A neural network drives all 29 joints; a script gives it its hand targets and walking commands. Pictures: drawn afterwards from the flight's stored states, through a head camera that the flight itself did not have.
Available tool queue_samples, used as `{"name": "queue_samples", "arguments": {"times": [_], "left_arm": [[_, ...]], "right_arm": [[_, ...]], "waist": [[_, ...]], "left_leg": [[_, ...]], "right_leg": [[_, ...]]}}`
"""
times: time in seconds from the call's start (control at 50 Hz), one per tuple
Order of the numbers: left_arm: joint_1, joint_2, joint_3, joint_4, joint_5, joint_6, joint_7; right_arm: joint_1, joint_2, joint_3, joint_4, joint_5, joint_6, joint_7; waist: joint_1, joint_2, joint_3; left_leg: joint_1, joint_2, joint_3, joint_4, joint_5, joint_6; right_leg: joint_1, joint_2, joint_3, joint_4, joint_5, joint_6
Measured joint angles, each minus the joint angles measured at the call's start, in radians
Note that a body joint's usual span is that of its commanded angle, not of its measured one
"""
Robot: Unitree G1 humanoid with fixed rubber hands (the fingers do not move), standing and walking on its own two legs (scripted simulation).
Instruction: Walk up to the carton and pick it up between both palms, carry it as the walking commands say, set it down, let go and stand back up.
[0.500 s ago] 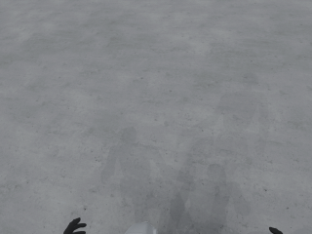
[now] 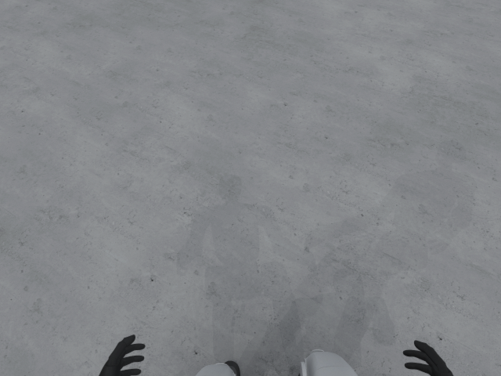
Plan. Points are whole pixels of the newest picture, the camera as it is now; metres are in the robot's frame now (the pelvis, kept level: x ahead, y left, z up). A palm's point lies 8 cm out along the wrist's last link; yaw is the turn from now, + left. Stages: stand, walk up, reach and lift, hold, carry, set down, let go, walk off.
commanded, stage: walk up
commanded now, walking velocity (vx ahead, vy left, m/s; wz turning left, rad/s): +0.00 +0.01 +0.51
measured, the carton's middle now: out of the picture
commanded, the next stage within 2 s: none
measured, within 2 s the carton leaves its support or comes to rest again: neither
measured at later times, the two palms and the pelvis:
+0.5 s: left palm out of the picture -0.03 +0.30 -0.13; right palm (404, 344) +0.16 -0.23 -0.12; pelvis -0.02 +0.00 -0.01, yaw +16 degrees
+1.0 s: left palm out of the picture -0.08 +0.24 -0.09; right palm (398, 330) +0.19 -0.24 -0.13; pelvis -0.02 -0.04 +0.00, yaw +32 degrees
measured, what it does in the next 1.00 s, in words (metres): steps on the spot, turning left: right foot, then left foot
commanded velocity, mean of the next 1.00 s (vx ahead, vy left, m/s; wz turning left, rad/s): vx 0.00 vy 0.01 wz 0.50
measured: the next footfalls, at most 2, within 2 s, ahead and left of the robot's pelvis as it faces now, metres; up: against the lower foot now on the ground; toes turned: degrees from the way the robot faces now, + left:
right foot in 0.08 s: +0.05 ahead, -0.14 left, +0.00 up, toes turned -3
left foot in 0.42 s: -0.02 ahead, +0.12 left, +0.00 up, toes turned +19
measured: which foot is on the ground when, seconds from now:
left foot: down 0.00-0.08, up 0.10-0.40, down 0.42-0.78, up 0.80-1.00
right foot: up 0.00-0.06, down 0.08-0.42, up 0.44-0.76, down 0.78-1.00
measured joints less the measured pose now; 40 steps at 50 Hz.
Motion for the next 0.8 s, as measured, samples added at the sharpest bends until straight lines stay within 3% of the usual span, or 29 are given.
{"name": "queue_samples", "arguments": {"times": [0.06,0.1,0.14,0.18,0.22,0.28,0.36,0.42,0.48,0.56,0.72,0.76,0.8], "left_arm": [[0.008,0.0,-0.001,0.003,-0.008,-0.014,0.003],[0.025,0.0,0.002,0.003,-0.002,-0.026,0.007],[0.043,0.0,0.004,0.003,0.008,-0.025,0.01],[0.06,-0.002,0.005,0.007,0.015,-0.025,0.014],[0.072,0.001,0.004,0.008,0.02,-0.025,0.017],[0.084,0.01,0.005,0.009,0.022,-0.029,0.014],[0.094,0.027,0.013,0.021,0.017,-0.031,0.004],[0.106,0.043,0.021,0.03,0.005,-0.025,-0.004],[0.084,0.047,0.022,0.025,0.003,0.0,0.0],[0.053,0.022,0.013,0.007,0.007,0.003,-0.007],[0.007,-0.013,0.004,-0.022,-0.003,0.002,-0.003],[0.004,-0.017,0.004,-0.03,-0.008,-0.009,0.001],[0.012,-0.016,0.006,-0.038,-0.005,-0.027,0.006]], "right_arm": [[0.004,-0.007,-0.002,0.003,0.004,0.007,0.003],[0.006,-0.018,-0.004,0.005,0.011,0.011,0.004],[0.009,-0.027,-0.005,0.005,0.003,0.017,0.004],[0.013,-0.036,-0.009,0.01,0.0,0.02,0.015],[0.016,-0.04,-0.012,0.018,0.006,0.023,0.028],[0.016,-0.033,-0.01,0.019,0.017,0.031,0.041],[-0.006,-0.018,-0.001,0.003,0.025,0.028,0.046],[-0.019,-0.013,0.006,-0.015,0.028,0.007,0.041],[-0.014,0.0,0.001,-0.016,0.019,-0.017,0.026],[0.02,0.006,-0.008,-0.01,0.023,-0.014,0.006],[0.051,0.001,-0.012,-0.01,0.017,-0.007,0.001],[0.058,-0.006,-0.011,-0.007,0.019,-0.003,0.002],[0.07,-0.013,-0.01,-0.004,0.026,0.0,0.001]], "waist": [[0.0,0.009,-0.017],[0.012,0.021,-0.023],[0.023,0.026,-0.02],[0.033,0.033,-0.016],[0.039,0.034,-0.014],[0.042,0.024,-0.012],[0.043,0.0,-0.011],[0.035,-0.017,-0.02],[0.038,-0.035,-0.005],[0.036,-0.025,-0.008],[-0.003,0.0,-0.036],[-0.01,0.011,-0.045],[-0.007,0.018,-0.053]], "left_leg": [[-0.023,-0.015,-0.029,0.023,-0.001,-0.018],[-0.064,-0.025,-0.039,0.115,-0.094,-0.025],[-0.129,-0.033,-0.006,0.322,-0.233,-0.031],[-0.167,-0.024,0.029,0.494,-0.242,-0.044],[-0.161,-0.003,0.061,0.551,-0.232,-0.059],[-0.099,0.019,0.095,0.457,-0.248,-0.069],[0.0,0.025,0.126,0.257,-0.265,-0.054],[0.088,0.022,0.152,0.059,-0.124,-0.019],[0.067,0.011,0.131,0.088,-0.116,0.02],[0.086,0.011,0.087,0.027,-0.091,0.019],[0.068,-0.004,0.01,0.005,-0.058,0.0],[0.052,-0.012,-0.011,0.024,-0.061,-0.012],[0.016,-0.027,-0.028,0.091,-0.102,-0.025]], "right_leg": [[0.081,0.005,-0.02,-0.188,0.085,-0.013],[0.099,-0.002,-0.044,-0.233,0.147,-0.06],[0.105,-0.019,-0.063,-0.224,0.14,-0.075],[0.134,-0.035,-0.083,-0.252,0.144,-0.074],[0.159,-0.049,-0.103,-0.279,0.155,-0.07],[0.173,-0.071,-0.132,-0.291,0.159,-0.065],[0.155,-0.104,-0.166,-0.25,0.139,-0.05],[0.115,-0.132,-0.187,-0.161,0.095,-0.029],[0.028,-0.097,-0.096,0.061,-0.079,-0.006],[-0.035,-0.052,-0.04,0.203,-0.049,0.01],[0.035,-0.011,-0.002,-0.006,-0.016,0.018],[0.089,-0.001,-0.013,-0.135,0.042,0.008],[0.126,-0.008,-0.032,-0.23,0.135,-0.033]]}}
